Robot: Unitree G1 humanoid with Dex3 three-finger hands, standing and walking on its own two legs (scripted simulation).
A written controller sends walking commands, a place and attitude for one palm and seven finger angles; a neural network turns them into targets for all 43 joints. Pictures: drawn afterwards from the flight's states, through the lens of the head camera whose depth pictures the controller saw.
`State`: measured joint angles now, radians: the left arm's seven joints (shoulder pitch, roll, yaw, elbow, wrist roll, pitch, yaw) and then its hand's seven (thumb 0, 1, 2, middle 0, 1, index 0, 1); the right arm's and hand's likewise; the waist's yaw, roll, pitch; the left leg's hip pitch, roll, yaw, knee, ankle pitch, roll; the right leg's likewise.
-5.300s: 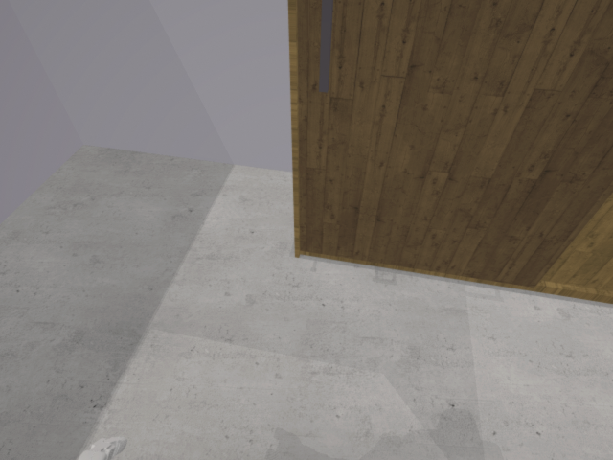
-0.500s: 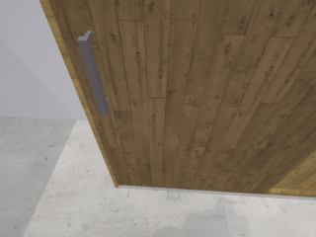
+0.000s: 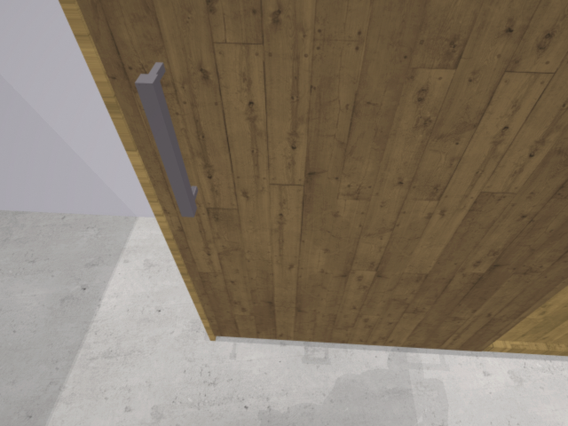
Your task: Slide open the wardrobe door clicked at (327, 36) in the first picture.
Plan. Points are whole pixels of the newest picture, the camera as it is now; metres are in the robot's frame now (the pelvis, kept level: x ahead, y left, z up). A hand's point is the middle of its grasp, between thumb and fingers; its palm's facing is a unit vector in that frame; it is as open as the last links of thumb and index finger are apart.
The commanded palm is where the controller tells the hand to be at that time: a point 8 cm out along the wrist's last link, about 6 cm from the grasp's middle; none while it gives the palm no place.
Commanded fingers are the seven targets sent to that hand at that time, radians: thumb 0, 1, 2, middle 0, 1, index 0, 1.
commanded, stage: come to a stop and stand still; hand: left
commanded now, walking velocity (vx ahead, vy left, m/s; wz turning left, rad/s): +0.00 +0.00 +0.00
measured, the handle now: (175, 149) +0.47 +0.20 +0.14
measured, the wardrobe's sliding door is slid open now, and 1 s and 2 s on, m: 0.00 0.00 0.00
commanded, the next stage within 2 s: look again from close up in 0.18 s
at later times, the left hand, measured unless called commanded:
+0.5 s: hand out of the picture +0.03 +0.19 -0.17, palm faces +0.03 -0.97 -0.24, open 7.4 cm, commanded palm none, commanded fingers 0.00 0.90 0.90 -0.20 -0.30 -0.20 -0.30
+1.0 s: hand out of the picture +0.01 +0.18 -0.17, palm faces +0.04 -0.98 -0.22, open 7.4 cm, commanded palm none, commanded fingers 0.00 0.90 0.90 -0.20 -0.30 -0.20 -0.30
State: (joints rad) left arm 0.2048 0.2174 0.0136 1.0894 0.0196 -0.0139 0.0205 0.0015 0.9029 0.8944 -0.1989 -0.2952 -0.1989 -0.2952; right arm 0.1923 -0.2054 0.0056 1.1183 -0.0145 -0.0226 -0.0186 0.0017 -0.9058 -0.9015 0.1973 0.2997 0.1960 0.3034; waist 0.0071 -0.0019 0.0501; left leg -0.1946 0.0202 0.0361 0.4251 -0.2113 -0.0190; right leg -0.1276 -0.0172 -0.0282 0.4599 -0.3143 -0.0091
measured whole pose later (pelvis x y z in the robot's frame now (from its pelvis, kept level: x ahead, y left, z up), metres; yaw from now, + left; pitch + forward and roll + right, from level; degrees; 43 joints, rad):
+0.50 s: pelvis +0.01 +0.00 +0.00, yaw +1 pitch -1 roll +1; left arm 0.22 0.21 0.01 1.11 0.02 -0.01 0.02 0.00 0.90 0.89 -0.20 -0.30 -0.20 -0.30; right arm 0.19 -0.20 0.01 1.14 -0.01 -0.02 -0.02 0.00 -0.91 -0.90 0.20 0.30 0.20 0.30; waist 0.01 -0.01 0.05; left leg -0.17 0.02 0.02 0.40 -0.21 -0.02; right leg -0.09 -0.01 -0.04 0.42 -0.31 -0.01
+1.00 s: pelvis +0.00 -0.01 +0.00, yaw +1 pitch -2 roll +1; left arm 0.25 0.19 0.01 1.12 0.02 -0.01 0.03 0.00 0.90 0.89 -0.20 -0.30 -0.20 -0.30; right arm 0.21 -0.18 0.01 1.16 -0.01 -0.02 -0.02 0.00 -0.91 -0.90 0.20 0.30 0.20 0.30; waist 0.01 -0.01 0.05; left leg -0.17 0.03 0.01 0.40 -0.20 -0.03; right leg -0.09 -0.01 -0.05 0.41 -0.29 -0.02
